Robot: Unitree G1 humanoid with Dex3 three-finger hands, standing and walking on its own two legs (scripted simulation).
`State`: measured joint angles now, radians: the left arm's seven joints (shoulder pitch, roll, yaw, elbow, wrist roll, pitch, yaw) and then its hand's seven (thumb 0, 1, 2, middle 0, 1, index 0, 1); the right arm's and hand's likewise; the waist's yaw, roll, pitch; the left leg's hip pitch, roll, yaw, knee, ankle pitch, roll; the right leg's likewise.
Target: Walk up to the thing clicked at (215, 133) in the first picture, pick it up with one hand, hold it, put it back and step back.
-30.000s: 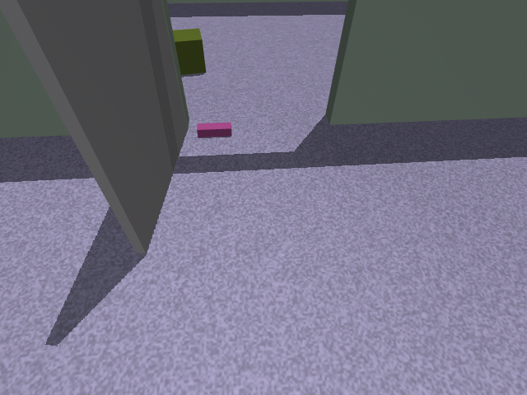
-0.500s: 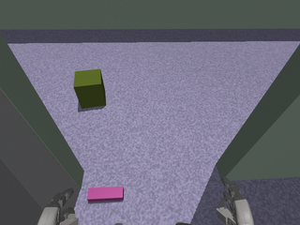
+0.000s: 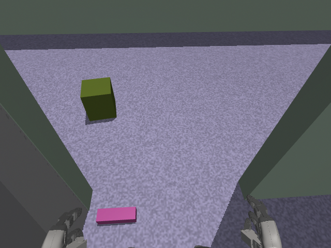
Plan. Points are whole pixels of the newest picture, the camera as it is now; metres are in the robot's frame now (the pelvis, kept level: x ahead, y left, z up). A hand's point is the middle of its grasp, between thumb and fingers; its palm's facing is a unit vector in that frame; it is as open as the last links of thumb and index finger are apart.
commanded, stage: home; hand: left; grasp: from above
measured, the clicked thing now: (117, 215) +0.41 +0.23 -0.69
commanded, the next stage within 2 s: stand in 0.96 s
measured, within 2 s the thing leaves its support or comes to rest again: neither
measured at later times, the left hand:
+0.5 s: hand (83, 244) +0.16 +0.18 -0.04, palm faces +0.05 -0.98 -0.21, open 7.4 cm
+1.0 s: hand (83, 244) +0.16 +0.18 -0.05, palm faces +0.05 -0.98 -0.20, open 7.4 cm
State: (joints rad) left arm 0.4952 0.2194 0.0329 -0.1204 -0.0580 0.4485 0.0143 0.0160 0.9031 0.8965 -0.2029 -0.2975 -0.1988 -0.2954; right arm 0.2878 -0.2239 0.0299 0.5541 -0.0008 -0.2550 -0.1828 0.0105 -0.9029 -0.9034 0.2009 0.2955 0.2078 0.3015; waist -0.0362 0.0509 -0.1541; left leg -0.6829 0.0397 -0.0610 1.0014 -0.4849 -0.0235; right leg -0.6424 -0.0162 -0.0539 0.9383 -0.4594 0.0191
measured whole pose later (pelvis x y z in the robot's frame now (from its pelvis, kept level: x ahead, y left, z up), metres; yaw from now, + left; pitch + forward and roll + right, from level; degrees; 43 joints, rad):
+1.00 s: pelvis +0.00 +0.00 +0.00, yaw +0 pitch +10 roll -3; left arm 0.51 0.23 0.03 -0.15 -0.06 0.46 0.02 0.02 0.91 0.90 -0.20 -0.30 -0.20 -0.29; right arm 0.29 -0.22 0.03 0.54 0.00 -0.24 -0.18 0.01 -0.90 -0.90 0.20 0.30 0.21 0.30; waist -0.04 0.05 -0.16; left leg -0.70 0.04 -0.06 1.02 -0.50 -0.02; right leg -0.65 -0.02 -0.05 0.95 -0.47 0.02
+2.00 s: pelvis -0.01 +0.00 +0.06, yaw +0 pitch -4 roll +0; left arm 0.16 0.29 0.03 1.14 0.03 0.00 0.03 0.01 0.91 0.90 -0.21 -0.30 -0.20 -0.30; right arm 0.15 -0.30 -0.03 1.11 -0.03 0.00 -0.01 0.00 -0.91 -0.90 0.20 0.30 0.21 0.30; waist 0.01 0.02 0.07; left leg -0.12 0.01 -0.02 0.38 -0.19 -0.01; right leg -0.10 -0.05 -0.04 0.37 -0.19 0.03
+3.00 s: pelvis +0.01 -0.01 +0.07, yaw -1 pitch -3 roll +0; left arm 0.10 0.31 0.03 1.15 0.01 -0.01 0.00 0.01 0.91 0.90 -0.21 -0.30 -0.20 -0.30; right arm 0.11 -0.34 -0.01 1.14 -0.02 -0.01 0.00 0.00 -0.91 -0.90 0.20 0.30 0.21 0.30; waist 0.00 0.02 0.06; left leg -0.09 0.03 -0.01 0.33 -0.18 -0.03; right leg -0.09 -0.03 -0.03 0.33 -0.18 0.02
